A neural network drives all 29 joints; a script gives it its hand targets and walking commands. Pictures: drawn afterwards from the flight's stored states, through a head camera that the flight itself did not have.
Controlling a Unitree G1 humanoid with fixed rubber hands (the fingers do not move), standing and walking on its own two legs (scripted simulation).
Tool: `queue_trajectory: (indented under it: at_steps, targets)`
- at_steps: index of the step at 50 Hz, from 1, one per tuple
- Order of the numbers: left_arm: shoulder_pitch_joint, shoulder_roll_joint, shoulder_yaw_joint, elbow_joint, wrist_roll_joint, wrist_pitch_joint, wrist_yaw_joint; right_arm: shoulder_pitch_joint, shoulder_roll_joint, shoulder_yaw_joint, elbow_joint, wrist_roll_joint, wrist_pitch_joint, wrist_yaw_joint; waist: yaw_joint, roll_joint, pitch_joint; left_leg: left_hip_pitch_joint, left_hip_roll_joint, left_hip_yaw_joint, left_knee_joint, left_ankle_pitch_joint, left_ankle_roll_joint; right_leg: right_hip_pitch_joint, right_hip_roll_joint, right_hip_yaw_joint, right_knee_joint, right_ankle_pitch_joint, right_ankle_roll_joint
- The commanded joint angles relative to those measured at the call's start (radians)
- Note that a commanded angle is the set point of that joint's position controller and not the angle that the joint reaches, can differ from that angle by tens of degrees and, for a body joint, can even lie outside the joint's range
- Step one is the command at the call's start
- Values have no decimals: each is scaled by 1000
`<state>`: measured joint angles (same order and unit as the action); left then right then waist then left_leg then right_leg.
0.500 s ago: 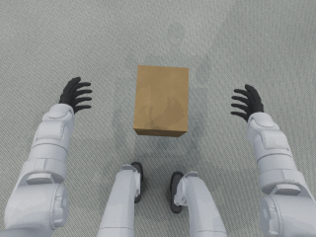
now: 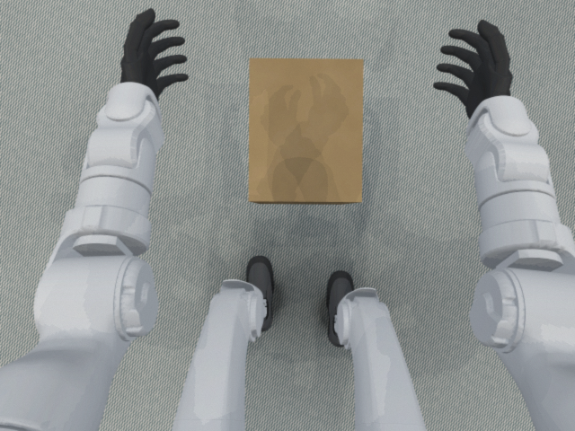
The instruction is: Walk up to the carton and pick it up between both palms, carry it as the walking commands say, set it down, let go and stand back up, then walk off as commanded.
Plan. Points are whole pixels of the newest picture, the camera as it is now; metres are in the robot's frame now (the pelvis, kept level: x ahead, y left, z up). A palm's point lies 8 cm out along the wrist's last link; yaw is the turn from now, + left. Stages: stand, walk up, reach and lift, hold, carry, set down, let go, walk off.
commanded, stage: reach and lift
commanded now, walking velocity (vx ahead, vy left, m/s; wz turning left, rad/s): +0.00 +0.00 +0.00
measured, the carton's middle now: (302, 143) +0.53 +0.00 -0.52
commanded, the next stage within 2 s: none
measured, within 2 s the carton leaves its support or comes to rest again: neither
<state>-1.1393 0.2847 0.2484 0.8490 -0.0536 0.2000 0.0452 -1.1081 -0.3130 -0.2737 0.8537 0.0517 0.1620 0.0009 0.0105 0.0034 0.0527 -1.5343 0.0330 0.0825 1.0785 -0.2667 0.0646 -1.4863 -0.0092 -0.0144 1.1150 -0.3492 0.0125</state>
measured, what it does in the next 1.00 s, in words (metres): lowers itself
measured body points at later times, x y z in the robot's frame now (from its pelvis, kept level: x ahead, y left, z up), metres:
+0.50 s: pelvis -0.05 -0.03 -0.11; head +0.32 -0.02 +0.13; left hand +0.52 +0.20 -0.25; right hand +0.52 -0.20 -0.25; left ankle +0.10 +0.09 -0.62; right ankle +0.06 -0.13 -0.62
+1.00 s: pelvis -0.06 -0.02 -0.24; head +0.31 -0.01 +0.00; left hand +0.52 +0.19 -0.39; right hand +0.52 -0.20 -0.40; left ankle +0.10 +0.09 -0.62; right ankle +0.06 -0.13 -0.62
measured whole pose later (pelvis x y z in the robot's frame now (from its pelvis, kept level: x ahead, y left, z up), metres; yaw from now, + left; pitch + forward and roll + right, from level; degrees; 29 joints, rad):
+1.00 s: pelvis -0.06 -0.02 -0.24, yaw +0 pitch +29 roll -1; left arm -1.57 0.46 0.06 1.07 -0.30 0.20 0.15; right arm -1.49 -0.43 -0.03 0.97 0.30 0.22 -0.16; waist 0.01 0.00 0.53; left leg -2.09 0.09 0.06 2.03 -0.45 0.08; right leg -2.03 -0.01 -0.03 2.10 -0.58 -0.03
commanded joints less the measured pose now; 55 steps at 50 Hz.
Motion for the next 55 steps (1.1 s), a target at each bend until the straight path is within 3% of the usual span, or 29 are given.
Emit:
queue_trajectory:
  at_steps: [1,2,3,4,7,8,10,17,18,21,22,24,25,28,30,31,33,34,37,39,41,44,45,46,47,50,53,54,55]
  targets:
    - [-337,206,105,-267,62,-33,29,-286,-238,-43,-169,-17,-20,1,21,62,-1412,1240,-54,-198,51,677,-68,95,97,-9,-96,250,10]
    - [-272,140,62,-276,26,-33,21,-296,-244,-52,-252,-17,-36,8,-27,28,-1476,1307,-52,-202,58,767,-62,128,113,-36,-97,326,2]
    - [-327,171,71,-324,25,-46,22,-324,-215,0,-321,53,-49,7,23,90,-1540,1356,-47,-214,94,866,-56,101,99,-17,-75,363,1]
    - [-285,188,97,-356,18,-49,29,-316,-240,3,-330,21,-52,-1,7,5,-1596,1347,-49,-207,93,860,-51,208,106,-30,-56,414,10]
    - [-319,205,79,-324,0,-22,26,-344,-282,-27,-273,5,-15,-5,-9,11,-1623,1268,-59,-185,96,671,-54,254,99,-34,-26,318,1]
    - [-330,196,76,-302,5,-21,20,-383,-213,39,-258,44,-3,-1,52,-22,-1542,1181,-67,-152,97,615,-46,276,95,-20,-28,310,11]
    - [-395,180,55,-265,-41,-5,8,-452,-220,60,-268,58,6,-16,15,-63,-1541,1081,-77,-145,121,499,-25,366,84,-6,-8,294,-1]
    - [-596,301,15,-356,-101,-7,39,-642,-304,69,-334,117,22,-99,-2,-21,-1790,1016,-81,-150,385,510,-26,284,88,-4,248,287,6]
    - [-561,357,42,-271,-79,7,48,-616,-270,101,-285,150,43,-115,51,-38,-1764,993,-79,-125,398,469,-21,298,88,4,257,250,3]
    - [-582,420,45,-381,-127,51,80,-736,-334,119,-475,172,87,-162,50,-105,-1950,811,-97,-81,423,285,-20,579,80,5,333,256,8]
    - [-623,432,1,-265,-136,53,72,-701,-320,103,-331,176,109,-179,28,-28,-1786,641,-91,-58,462,152,-24,470,71,26,349,164,3]
    - [-604,397,-12,17,-154,72,49,-681,-231,183,-129,185,136,-174,60,-112,-1524,456,-86,-74,464,21,6,314,60,20,374,12,7]
    - [-582,331,-57,14,-158,80,44,-612,-238,124,-50,158,136,-169,-27,-24,-1485,469,-83,-67,479,9,-22,266,62,7,378,6,-3]
    - [-695,349,-107,-113,-173,24,42,-632,-233,126,-98,163,96,-181,-50,57,-1546,460,-79,-66,564,27,-39,243,60,24,442,43,-14]
    - [-735,421,-87,-93,-153,10,65,-713,-269,158,-168,226,77,-191,12,78,-1652,506,-68,-54,670,105,-27,215,66,20,528,94,-10]
    - [-796,419,-112,-236,-207,20,81,-787,-307,180,-284,250,79,-199,6,71,-1784,584,-75,-49,681,164,-34,289,68,10,546,139,-16]
    - [-783,438,-103,-27,-216,46,96,-789,-340,186,-133,225,108,-215,3,16,-1649,464,-70,-41,709,69,-34,237,65,7,567,50,-8]
    - [-822,479,-89,-245,-218,62,108,-805,-313,203,-324,261,131,-216,32,-14,-1858,601,-72,-41,706,147,-21,385,74,12,557,124,-2]
    - [-787,421,-124,-8,-209,60,99,-791,-300,185,-66,258,133,-203,22,83,-1382,351,-56,-35,705,-78,-34,116,55,11,583,-104,-19]
    - [-726,334,-152,106,-224,41,79,-734,-229,221,12,239,104,-179,-1,30,-1250,266,-47,-51,723,-107,-33,66,36,17,587,-132,-16]
    - [-832,388,-161,-78,-232,12,94,-826,-265,240,-164,248,79,-179,1,7,-1474,405,-50,-59,757,5,-29,141,50,3,624,-36,-16]
    - [-806,366,-142,203,-205,-26,93,-790,-275,238,112,251,37,-161,23,10,-1206,257,-33,-61,833,-32,-34,-77,37,7,694,-103,-20]
    - [-802,362,-135,52,-204,-33,101,-781,-324,178,-30,206,20,-165,-19,5,-1325,343,-41,-84,826,33,-41,-41,48,-20,719,-42,-15]
    - [-788,380,-145,176,-207,-33,105,-764,-336,177,53,218,12,-164,-21,4,-1295,349,-38,-92,851,57,-40,-111,49,-23,737,-51,-5]
    - [-788,382,-151,-59,-239,-45,110,-847,-358,174,-255,253,-5,-170,-6,-19,-1574,489,-49,-88,846,175,-35,113,59,-29,751,90,-6]
    - [-801,385,-161,183,-241,-59,111,-804,-307,241,76,252,-5,-166,15,-20,-1302,329,-48,-73,897,98,-30,-87,41,-22,778,-14,-13]
    - [-817,363,-191,22,-264,-88,118,-818,-302,244,-72,270,-32,-160,-5,-22,-1397,398,-42,-85,923,188,-38,-16,42,-22,826,87,-9]
    - [-761,352,-186,140,-265,-95,109,-782,-291,246,65,275,-30,-157,19,8,-1276,326,-36,-89,929,182,-35,-105,41,-11,843,70,-14]
    - [-762,321,-195,115,-270,-96,109,-795,-310,233,0,247,-43,-157,-30,-17,-1298,391,-41,-105,951,204,-34,-158,47,-22,839,53,-12]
